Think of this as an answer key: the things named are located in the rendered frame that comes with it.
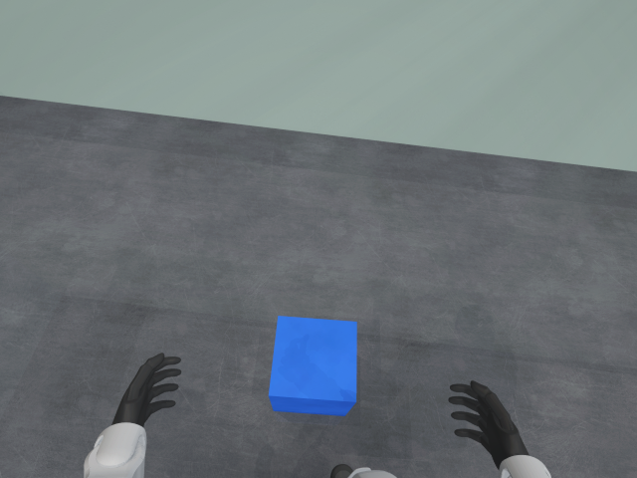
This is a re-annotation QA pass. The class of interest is right robot hand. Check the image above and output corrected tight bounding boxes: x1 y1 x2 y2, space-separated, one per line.
448 380 530 470

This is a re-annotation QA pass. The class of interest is robot right forearm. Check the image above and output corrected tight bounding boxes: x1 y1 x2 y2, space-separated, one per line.
499 455 551 478

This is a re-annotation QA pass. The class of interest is left robot hand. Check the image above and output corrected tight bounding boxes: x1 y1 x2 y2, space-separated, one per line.
112 353 181 427

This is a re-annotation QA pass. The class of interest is robot left forearm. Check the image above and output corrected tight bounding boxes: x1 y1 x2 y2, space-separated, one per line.
84 422 146 478

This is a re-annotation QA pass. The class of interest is carton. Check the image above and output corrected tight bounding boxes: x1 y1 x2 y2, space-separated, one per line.
269 316 357 416

